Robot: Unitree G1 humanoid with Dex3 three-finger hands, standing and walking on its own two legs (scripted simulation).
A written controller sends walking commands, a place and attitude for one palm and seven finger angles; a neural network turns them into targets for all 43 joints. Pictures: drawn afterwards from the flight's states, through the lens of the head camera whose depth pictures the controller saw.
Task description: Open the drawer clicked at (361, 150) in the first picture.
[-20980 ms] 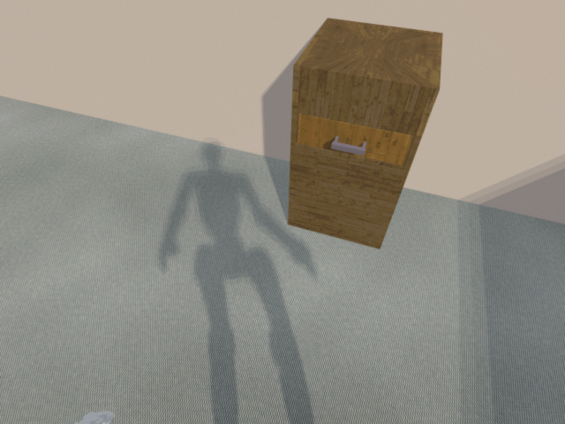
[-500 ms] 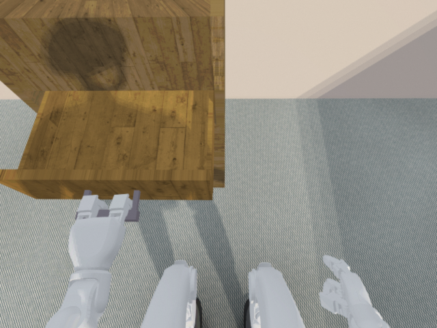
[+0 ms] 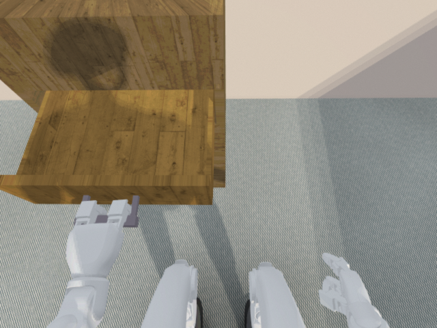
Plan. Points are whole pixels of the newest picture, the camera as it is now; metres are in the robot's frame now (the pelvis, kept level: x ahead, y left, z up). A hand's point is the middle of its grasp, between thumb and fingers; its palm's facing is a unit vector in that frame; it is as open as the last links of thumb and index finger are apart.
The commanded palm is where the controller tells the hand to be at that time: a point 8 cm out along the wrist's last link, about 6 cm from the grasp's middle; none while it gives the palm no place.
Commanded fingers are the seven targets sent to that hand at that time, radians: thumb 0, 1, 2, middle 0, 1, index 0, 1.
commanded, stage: pull the drawer open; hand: left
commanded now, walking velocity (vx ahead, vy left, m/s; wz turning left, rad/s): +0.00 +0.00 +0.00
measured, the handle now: (108, 211) +0.32 +0.23 -0.06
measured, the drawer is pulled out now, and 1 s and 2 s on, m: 0.21 0.23 0.23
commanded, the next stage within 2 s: open the thumb to release the handle in 1.86 s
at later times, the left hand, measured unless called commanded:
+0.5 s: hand (110, 253) +0.25 +0.22 -0.08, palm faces -0.09 -0.08 -0.99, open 5.8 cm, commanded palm +0.20 +0.23 -0.03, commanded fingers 0.00 0.90 0.90 -0.40 -1.35 -0.40 -1.35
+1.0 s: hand (109, 258) +0.24 +0.22 -0.08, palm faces -0.09 -0.08 -0.99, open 5.9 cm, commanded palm +0.19 +0.23 -0.03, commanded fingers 0.00 0.90 0.90 -0.40 -1.35 -0.40 -1.35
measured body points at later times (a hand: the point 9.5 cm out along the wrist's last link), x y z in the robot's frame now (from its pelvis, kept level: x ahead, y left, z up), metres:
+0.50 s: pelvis +0.00 +0.00 +0.00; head +0.15 -0.02 +0.42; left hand +0.25 +0.22 -0.02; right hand +0.19 -0.24 -0.14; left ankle +0.02 +0.12 -0.57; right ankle +0.02 -0.10 -0.57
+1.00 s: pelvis +0.00 +0.00 +0.00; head +0.15 -0.02 +0.42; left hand +0.24 +0.22 -0.02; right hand +0.20 -0.23 -0.14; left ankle +0.02 +0.12 -0.57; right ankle +0.02 -0.10 -0.57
